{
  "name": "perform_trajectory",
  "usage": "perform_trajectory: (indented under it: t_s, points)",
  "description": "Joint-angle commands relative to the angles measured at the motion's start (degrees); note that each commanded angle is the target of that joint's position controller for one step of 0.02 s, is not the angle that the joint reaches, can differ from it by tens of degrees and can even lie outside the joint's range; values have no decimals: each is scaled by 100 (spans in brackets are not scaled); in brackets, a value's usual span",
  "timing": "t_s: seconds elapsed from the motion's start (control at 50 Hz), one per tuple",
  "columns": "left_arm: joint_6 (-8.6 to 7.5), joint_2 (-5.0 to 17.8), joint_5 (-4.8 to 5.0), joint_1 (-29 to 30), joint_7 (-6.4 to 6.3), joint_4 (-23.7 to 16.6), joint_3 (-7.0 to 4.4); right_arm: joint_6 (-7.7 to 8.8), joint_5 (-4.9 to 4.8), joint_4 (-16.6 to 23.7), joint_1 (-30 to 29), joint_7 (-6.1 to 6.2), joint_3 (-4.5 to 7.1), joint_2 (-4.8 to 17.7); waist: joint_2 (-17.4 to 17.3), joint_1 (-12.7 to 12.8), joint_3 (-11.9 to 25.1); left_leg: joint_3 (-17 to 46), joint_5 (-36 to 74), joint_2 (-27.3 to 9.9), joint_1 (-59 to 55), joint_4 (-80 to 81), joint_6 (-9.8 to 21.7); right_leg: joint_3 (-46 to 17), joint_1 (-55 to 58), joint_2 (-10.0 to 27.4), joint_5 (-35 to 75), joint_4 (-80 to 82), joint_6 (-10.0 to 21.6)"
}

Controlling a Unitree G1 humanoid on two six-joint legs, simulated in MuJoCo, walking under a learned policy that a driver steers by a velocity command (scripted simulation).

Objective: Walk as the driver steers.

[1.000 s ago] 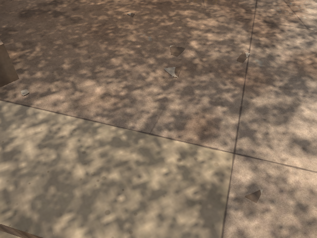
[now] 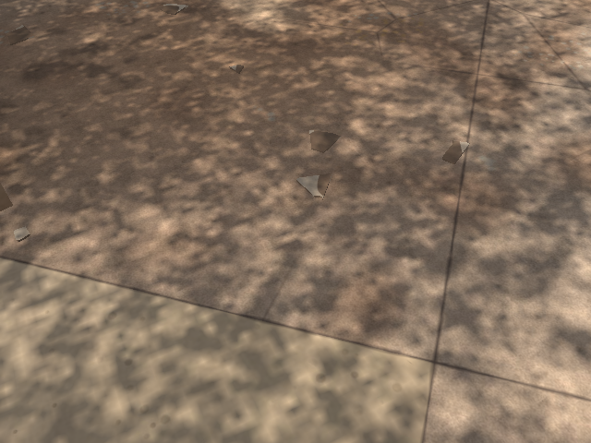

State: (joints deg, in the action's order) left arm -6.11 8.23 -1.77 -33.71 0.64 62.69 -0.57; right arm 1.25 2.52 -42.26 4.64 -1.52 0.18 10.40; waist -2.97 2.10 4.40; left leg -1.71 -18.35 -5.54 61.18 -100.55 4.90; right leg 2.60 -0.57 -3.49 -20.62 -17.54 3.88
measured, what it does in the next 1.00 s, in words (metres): climbs, turning right: left foot 0.10 m higher, then right foot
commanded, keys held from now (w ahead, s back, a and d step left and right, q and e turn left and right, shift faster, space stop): w+shift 0.12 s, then w+e+shift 0.88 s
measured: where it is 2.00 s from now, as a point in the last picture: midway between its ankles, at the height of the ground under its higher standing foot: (550, 146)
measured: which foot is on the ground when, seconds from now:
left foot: up 0.00-0.16, down 0.18-0.62, up 0.64-1.00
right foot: down 0.00-0.18, up 0.20-0.64, down 0.66-1.00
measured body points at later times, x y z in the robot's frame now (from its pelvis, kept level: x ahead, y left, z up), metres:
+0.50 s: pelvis +0.44 +0.04 +0.10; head +0.44 +0.04 +0.55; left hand +0.70 +0.21 +0.02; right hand +0.32 -0.18 -0.05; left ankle +0.32 +0.11 -0.63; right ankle +0.57 -0.10 -0.52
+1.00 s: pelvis +0.89 -0.08 +0.09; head +0.93 -0.11 +0.54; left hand +1.02 +0.18 -0.03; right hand +1.04 -0.40 +0.06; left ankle +1.17 -0.05 -0.60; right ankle +0.70 -0.03 -0.63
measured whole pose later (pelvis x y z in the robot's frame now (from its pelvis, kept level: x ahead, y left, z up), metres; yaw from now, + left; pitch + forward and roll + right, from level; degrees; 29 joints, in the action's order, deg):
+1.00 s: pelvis +0.89 -0.08 +0.09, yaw -38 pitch +3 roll +1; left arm -4.6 16.7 0.2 -27.6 0.7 48.5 -5.0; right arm 4.1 1.8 -31.1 -5.8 -0.8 -1.6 12.2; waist 0.4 8.8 -1.4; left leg 5.1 0.0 -4.8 39.1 -33.8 -1.7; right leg -14.7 4.8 -9.1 -24.0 -18.8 9.4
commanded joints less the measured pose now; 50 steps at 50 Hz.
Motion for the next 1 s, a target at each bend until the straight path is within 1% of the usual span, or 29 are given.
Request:
perform_trajectory:
  t_s: [0.02, 0.08, 0.1, 0.12, 0.16, 0.18, 0.2, 0.22, 0.24, 0.28, 0.32, 0.38, 0.42, 0.46, 0.5, 0.56, 0.6, 0.62, 0.64, 0.66, 0.68, 0.7, 0.72, 0.74, 0.8, 0.84, 0.92, 0.96, 1.0]
  points:
    - [-115, 789, 23, -102, -87, -118, -44, 81, -82, 1184, -1649, 97, -200, -1, 409, -172, -1732, -212, -807, -170, 2201, -263, 88, -1322, -476, 1624, -675, 1633, 835]
    - [-29, 665, 248, -192, -242, 2, 34, 43, -114, 1473, -1769, -46, -336, 47, 357, -156, -1493, -680, -249, -240, -72, 2159, 255, -479, -912, 1407, 1640, 2564, 827]
    - [-38, 714, 319, 131, -209, -202, 77, 46, -173, 1336, -1397, -108, -329, 22, 302, -322, -1117, -1048, 224, 93, -1512, 2905, 386, -93, -1133, 1281, 3675, 2381, 761]
    - [-49, 1053, 375, 142, -193, -344, 37, 66, -179, 1202, -1129, -121, -307, 49, 432, -457, -542, -1308, 349, 491, -2760, 3245, 426, 49, -992, 1425, 6600, 1818, 797]
    - [-16, 1799, 58, 110, -167, -404, -235, 53, -195, 765, 451, 8, -37, 474, 1290, -1225, 760, -962, -592, 1074, -4238, 3723, 470, -252, 113, 1812, 9991, -607, 756]
    - [-17, 2047, 45, 446, -113, -442, -400, 90, -234, 542, 1484, 90, 128, 773, 1543, -1802, 1200, -295, -722, 1002, -5114, 4557, 602, -381, 117, 1825, 9827, -2254, 584]
    - [-131, 1461, 118, 422, -17, -668, -356, 205, -109, 246, 2220, 145, 365, 1382, 722, -1726, 1730, 1610, -2420, -33, -6393, 5557, 712, -513, -1137, 1223, 7129, -4416, 458]
    - [-235, 512, 222, 555, 139, -1099, -232, 264, -35, -197, 2548, 85, 561, 1910, -1152, -1299, 1918, 4915, -3736, -1462, -7120, 7821, 617, -891, -3030, -59, 950, -6635, 277]
    - [-263, 703, 169, 702, 167, -1287, -302, 264, -71, -227, 1884, 27, 549, 1608, -565, -855, 1532, 5807, -3738, -1652, -6653, 8677, 365, -1384, -3719, 247, 1431, -7672, 430]
    - [-171, 392, 88, 1477, 107, -1649, -261, 382, 12, -611, 1373, -9, 373, 567, 609, -478, 122, 3859, -2748, -1594, -5181, 8261, 493, -832, -4247, 761, 1868, -8332, 532]
    - [57, -1, 53, 1711, 139, -1948, -142, 506, 110, -1083, 1441, 1, 199, -133, 430, -34, -503, 2223, -1611, -1302, -4302, 8196, 236, -875, -4599, 999, 1489, -8705, 653]
    - [402, 67, 185, 1969, 170, -2177, -119, 661, -33, -1232, 1329, -15, 189, -61, 373, 268, -997, 441, -548, -1039, -3917, 8923, -299, -961, -4912, 1056, 1339, -7697, 594]
    - [535, 236, 181, 2464, 176, -2326, -130, 761, -63, -1273, 1266, -15, 200, 95, 226, 231, -1265, -973, 1047, -294, -3559, 9317, -788, -425, -4326, 744, 2090, -6318, 567]
    - [563, 375, 136, 2641, 244, -2391, -159, 849, -181, -1268, 1597, 54, 207, 246, 71, 157, -1237, -1607, 2515, 14, -4068, 9419, -798, 344, -3933, 508, 2737, -5083, 546]
    - [524, 393, 161, 2867, 279, -2410, -142, 822, -236, -1220, 1905, 190, 245, 484, 90, 45, -1121, -1841, 3529, 90, -4912, 9505, -742, 802, -3636, 360, 2852, -3882, 573]
    - [431, 700, 181, 2919, 326, -2397, -213, 709, -254, -1060, 2212, 421, 372, 1088, -247, 164, -686, -1867, 7027, -423, -6313, 8639, -717, 1252, -2781, -4, 2886, -2491, 626]
    - [485, 1133, 180, 1896, 265, -2129, -389, 506, -195, -903, 2002, 545, 504, 1387, -635, 717, -140, -1726, 8335, -736, -6804, 7292, -689, 1205, -1784, -233, 2312, -2335, 768]
    - [529, 1408, 169, 882, 212, -1849, -538, 402, -131, -752, 1684, 555, 568, 1487, -721, 1191, 176, -1566, 8437, -861, -6605, 6086, -559, 952, -878, -245, 1863, -2244, 958]
    - [533, 1656, 183, -111, 125, -1547, -721, 308, -65, -581, 1297, 511, 633, 1555, -465, 1670, 384, -1383, 7386, -771, -5874, 4147, -359, 451, 202, -156, 1269, -1788, 1231]
    - [523, 1664, 244, 107, 28, -1455, -816, 275, -68, -461, 868, 354, 577, 1125, 425, 1511, -131, -1277, 2452, 146, -4506, 1806, -220, -119, 567, 140, 1044, -1328, 1523]
    - [520, 1830, 219, 647, 68, -1465, -807, 377, 64, 36, 536, 280, 336, 169, 1297, 734, -777, -670, -964, 820, -2289, 137, -248, -1337, 709, 447, 2759, -2168, 1670]
    - [541, 1949, 42, 976, 73, -1689, -750, 549, -99, 757, 929, 205, 235, 94, 1210, 81, 278, 432, -778, 863, -1056, -17, -472, -3841, 1641, 1209, 1466, -993, 2694]
    - [521, 1681, -35, 1022, 24, -1815, -722, 713, -30, 743, 877, 161, 219, 494, 441, 136, 164, 785, -505, 546, -737, 578, -459, -4973, 1412, 1703, -436, 360, 2593]
    - [464, 1402, -63, 1112, -25, -1774, -656, 749, -39, 676, 631, 152, 281, 824, -264, -16, -444, 805, -239, 316, -851, 1162, -500, -4766, 654, 1642, -661, 692, 2284]
    - [163, 1358, 84, 1238, -134, -1784, -535, 435, 196, 714, 448, 173, 206, 839, -667, -471, -992, 787, -230, -90, -1651, 2357, -828, -3680, -1148, 1039, 531, 666, 1912]
    - [32, 1544, 113, 1190, -123, -1822, -542, 291, 183, 996, -160, 120, 125, 789, -514, -367, -1183, 516, 70, -222, -2087, 3606, -970, -3064, -1910, 643, 1165, 872, 1757]
    - [62, 1667, 212, 816, -13, -1734, -621, 278, -72, 1358, -1061, 30, -34, 526, 315, 224, -876, 81, 2088, 227, -3461, 6051, -781, -2308, -1865, 122, 3086, 625, 1160]
    - [87, 1763, 232, 734, 10, -1717, -660, 286, -125, 1400, -1086, 68, -22, 618, 584, 310, -669, 82, 2315, 437, -3847, 6643, -659, -2384, -1300, 243, 3760, 320, 970]
    - [72, 1914, 210, 794, -11, -1759, -706, 329, -105, 1260, -530, 167, 129, 1003, 638, 44, -136, 166, 1915, 717, -4710, 7026, -556, -2466, -712, 263, 5038, -694, 678]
